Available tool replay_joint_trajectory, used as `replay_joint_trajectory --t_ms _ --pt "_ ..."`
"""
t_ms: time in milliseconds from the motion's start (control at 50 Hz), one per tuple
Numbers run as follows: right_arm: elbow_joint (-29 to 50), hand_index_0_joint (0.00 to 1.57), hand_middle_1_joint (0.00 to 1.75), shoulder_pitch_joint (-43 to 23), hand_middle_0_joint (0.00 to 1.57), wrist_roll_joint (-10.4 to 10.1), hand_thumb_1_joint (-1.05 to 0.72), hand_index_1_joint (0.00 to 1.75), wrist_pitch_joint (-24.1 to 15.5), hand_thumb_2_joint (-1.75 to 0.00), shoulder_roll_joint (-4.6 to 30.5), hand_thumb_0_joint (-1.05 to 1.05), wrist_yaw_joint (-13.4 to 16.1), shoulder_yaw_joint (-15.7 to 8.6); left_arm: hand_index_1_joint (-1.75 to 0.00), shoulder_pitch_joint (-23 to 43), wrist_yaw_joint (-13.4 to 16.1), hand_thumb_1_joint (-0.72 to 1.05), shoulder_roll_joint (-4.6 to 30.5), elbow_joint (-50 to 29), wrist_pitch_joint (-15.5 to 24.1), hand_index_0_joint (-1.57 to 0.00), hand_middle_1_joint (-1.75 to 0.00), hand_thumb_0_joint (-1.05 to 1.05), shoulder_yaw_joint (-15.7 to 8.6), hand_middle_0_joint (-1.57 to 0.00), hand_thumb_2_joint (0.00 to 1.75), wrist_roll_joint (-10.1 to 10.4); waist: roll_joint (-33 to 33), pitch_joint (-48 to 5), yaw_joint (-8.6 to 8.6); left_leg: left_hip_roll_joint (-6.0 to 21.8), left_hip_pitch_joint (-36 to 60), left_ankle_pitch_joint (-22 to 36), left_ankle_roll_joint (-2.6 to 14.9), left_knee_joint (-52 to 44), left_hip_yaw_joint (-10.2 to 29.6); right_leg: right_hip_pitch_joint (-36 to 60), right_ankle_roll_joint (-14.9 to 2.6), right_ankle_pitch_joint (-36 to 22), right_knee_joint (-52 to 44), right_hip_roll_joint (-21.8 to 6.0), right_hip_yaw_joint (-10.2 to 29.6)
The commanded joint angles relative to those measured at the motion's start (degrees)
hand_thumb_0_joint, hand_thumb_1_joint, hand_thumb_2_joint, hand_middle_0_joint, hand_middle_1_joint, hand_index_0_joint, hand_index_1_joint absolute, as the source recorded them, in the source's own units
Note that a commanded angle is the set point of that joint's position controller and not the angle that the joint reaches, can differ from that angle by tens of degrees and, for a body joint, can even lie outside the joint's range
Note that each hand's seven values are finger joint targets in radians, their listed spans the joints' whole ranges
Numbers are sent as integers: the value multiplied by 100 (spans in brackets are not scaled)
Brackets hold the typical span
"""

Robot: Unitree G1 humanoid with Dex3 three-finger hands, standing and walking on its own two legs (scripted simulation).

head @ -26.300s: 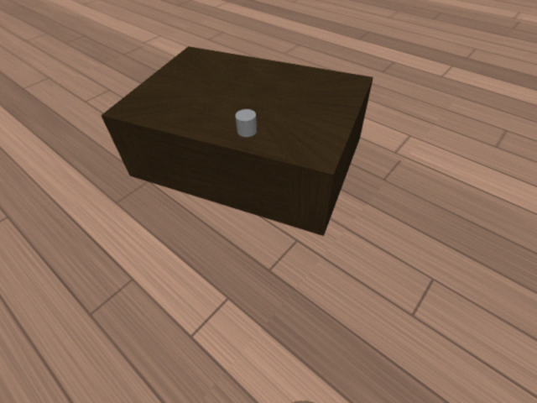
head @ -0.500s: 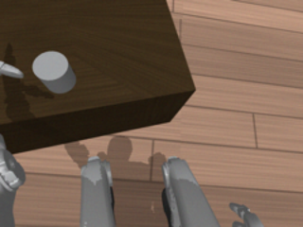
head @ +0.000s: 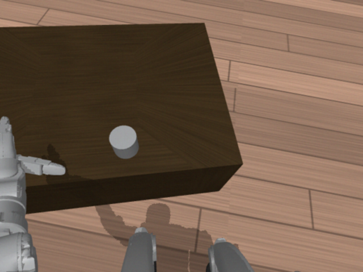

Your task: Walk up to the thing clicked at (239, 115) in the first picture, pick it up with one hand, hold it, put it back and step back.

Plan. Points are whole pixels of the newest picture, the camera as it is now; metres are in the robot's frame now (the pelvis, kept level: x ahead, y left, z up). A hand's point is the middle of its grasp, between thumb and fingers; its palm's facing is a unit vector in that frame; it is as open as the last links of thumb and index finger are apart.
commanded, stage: home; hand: left
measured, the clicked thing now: (124, 142) +0.51 +0.18 -0.24
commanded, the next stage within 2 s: none
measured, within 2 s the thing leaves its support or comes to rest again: neither
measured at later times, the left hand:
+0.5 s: hand (95, 246) +0.19 +0.17 -0.01, palm faces +0.16 -0.95 -0.27, open 17.5 cm
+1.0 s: hand (110, 248) +0.19 +0.15 -0.01, palm faces +0.16 -0.95 -0.27, open 17.7 cm
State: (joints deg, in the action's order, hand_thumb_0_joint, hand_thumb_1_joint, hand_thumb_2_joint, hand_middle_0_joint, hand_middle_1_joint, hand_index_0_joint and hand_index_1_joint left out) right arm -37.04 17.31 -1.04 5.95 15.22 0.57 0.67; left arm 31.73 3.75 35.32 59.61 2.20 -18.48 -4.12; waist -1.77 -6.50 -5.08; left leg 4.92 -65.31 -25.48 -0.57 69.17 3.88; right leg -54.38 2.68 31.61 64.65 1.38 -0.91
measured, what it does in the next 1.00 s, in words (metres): rises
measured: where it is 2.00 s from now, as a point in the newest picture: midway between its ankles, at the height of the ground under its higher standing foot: outside the picture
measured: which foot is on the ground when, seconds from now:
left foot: down 0.00-1.00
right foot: down 0.00-1.00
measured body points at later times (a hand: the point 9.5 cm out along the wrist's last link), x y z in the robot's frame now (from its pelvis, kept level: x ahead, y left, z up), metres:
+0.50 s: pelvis +0.02 -0.02 +0.06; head +0.05 -0.02 +0.51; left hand +0.18 +0.22 +0.01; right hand +0.21 -0.24 -0.03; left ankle +0.06 +0.12 -0.64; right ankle +0.00 -0.17 -0.64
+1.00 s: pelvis +0.03 -0.04 +0.05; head +0.06 -0.04 +0.50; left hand +0.18 +0.20 +0.01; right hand +0.20 -0.28 -0.03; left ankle +0.06 +0.12 -0.64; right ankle +0.00 -0.17 -0.64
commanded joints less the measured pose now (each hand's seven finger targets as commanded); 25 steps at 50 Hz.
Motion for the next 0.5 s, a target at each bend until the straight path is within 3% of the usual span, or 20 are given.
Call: replay_joint_trajectory --t_ms 0,20,40,80,120,140,180,200,260,280,300,320,340,360,380,400,420,440,480 --pt "605 20 30 379 20 -119 -90 30 -196 -90 968 0 184 -422 -5 402 102 -58 539 -2023 120 -5 -5 0 212 -5 4 150 -926 -2642 110 -16 3794 1507 -91 -1650 83 841 -417 -1662 -1227 139 -369" --pt "727 20 30 318 20 -128 -90 30 -217 -90 1048 0 234 -500 -5 113 183 -59 711 -2543 118 -5 -5 0 5 -5 3 186 -973 -2768 234 -29 3993 1654 -107 -1760 40 1094 -409 -1809 -1311 136 -364" --pt "780 20 30 285 20 -159 -90 30 -226 -90 975 0 283 -476 -5 -258 255 -57 661 -2842 83 -5 -5 0 21 -5 4 227 -1005 -2789 261 -61 4131 1848 -97 -1831 -25 1326 -408 -1956 -1419 127 -348" --pt "823 20 30 152 20 -170 -90 30 -249 -90 797 0 405 -369 -5 -927 382 -58 129 -3032 -19 -5 -5 0 325 -5 4 316 -720 -2095 212 -108 3912 1739 -58 -2017 -126 1558 -383 -1979 -1670 130 -304" --pt "848 20 30 27 20 -154 -90 30 -291 -90 704 0 519 -340 -5 -1011 541 -56 248 -3498 -33 -5 -5 0 204 -5 5 319 -796 -1744 250 -146 3769 1499 -29 -2195 -201 1745 -378 -1863 -1842 96 -239" --pt "890 20 30 -8 20 -155 -90 30 -301 -90 682 0 555 -338 -5 -1352 584 -57 201 -3560 -44 -5 -5 0 144 -5 4 317 -824 -1629 288 -142 3809 1370 -28 -2311 -210 1796 -385 -1753 -1892 86 -231" --pt "1035 20 30 -154 20 -129 -90 30 -351 -90 606 0 627 -288 -4 -1652 582 -61 -326 -3847 -59 -4 -4 0 528 -4 2 359 -867 -1376 230 -128 3929 1137 -38 -2485 -211 1746 -393 -1567 -1978 89 -239" --pt "1002 20 30 -161 20 -109 -90 30 -378 -90 584 0 661 -285 -4 -1545 613 -61 -336 -4279 -34 -4 -4 0 521 -4 1 390 -978 -1314 261 -111 4060 1057 -69 -2603 -194 1763 -398 -1494 -2002 93 -260" --pt "1215 20 30 -403 20 -91 -90 30 -493 -90 484 0 694 -256 -4 -2996 578 -61 -1182 -4417 -138 -4 -4 0 1086 -4 2 471 -817 -847 367 -154 4120 903 -101 -2818 -236 1835 -401 -1328 -2174 75 -307" --pt "1344 20 30 -519 20 -98 -90 30 -528 -90 510 0 700 -268 -5 -3310 584 -59 -1231 -4529 -182 -4 -5 0 1100 -4 3 501 -661 -861 382 -179 4145 969 -80 -2800 -287 1909 -391 -1366 -2227 65 -293" --pt "1335 20 30 -530 20 -94 -90 30 -550 -90 439 0 693 -257 -5 -3699 537 -56 -1592 -4560 -242 -5 -5 0 1402 -5 5 532 -523 -743 364 -224 4108 1057 -62 -2777 -366 1993 -368 -1405 -2296 64 -295" --pt "1382 20 30 -572 20 -86 -90 30 -568 -90 465 0 685 -269 -5 -3856 532 -56 -1635 -4768 -287 -5 -5 0 1454 -5 5 549 -330 -881 339 -223 4157 1205 -41 -2739 -370 2093 -350 -1543 -2296 69 -306" --pt "1365 20 30 -586 20 -94 -90 30 -582 -90 414 0 662 -249 -6 -4182 475 -54 -1896 -4987 -326 -5 -5 0 1701 -5 6 582 -275 -723 363 -249 4118 1269 -31 -2731 -408 2137 -325 -1587 -2343 61 -312" --pt "1396 20 30 -602 20 -93 -90 30 -595 -90 443 0 661 -273 -5 -4516 489 -55 -1802 -5081 -385 -5 -5 0 1596 -5 6 583 -138 -897 382 -234 4216 1441 -22 -2701 -406 2237 -313 -1726 -2319 72 -326" --pt "1476 20 30 -690 20 -127 -90 30 -619 -90 426 0 651 -268 -5 -5022 448 -54 -2036 -5155 -436 -5 -5 0 1818 -5 6 596 111 -715 396 -245 4148 1520 4 -2689 -433 2303 -269 -1799 -2378 70 -335" --pt "1473 20 30 -705 20 -123 -90 30 -622 -90 446 0 663 -269 -6 -4583 471 -53 -1681 -5638 -443 -5 -6 0 1600 -5 7 607 147 -795 372 -261 4135 1451 18 -2686 -433 2311 -264 -1770 -2383 65 -313" --pt "1504 20 30 -772 20 -129 -90 30 -636 -90 417 0 673 -252 -6 -4813 491 -53 -1549 -5775 -460 -5 -6 0 1490 -5 7 578 192 -743 447 -281 4079 1378 30 -2687 -451 2388 -244 -1707 -2432 47 -298" --pt "1530 20 30 -777 20 -128 -90 30 -647 -90 419 0 688 -247 -5 -4854 476 -56 -1600 -5828 -479 -5 -5 0 1588 -5 5 581 279 -513 384 -311 4008 1233 51 -2682 -506 2282 -221 -1621 -2503 31 -258" --pt "1587 20 30 -825 20 -115 -90 30 -698 -90 401 0 740 -245 -5 -4738 485 -56 -1520 -6185 -483 -5 -5 0 1503 -5 5 578 329 -389 339 -348 3972 968 84 -2670 -571 2246 -189 -1419 -2626 -5 -179"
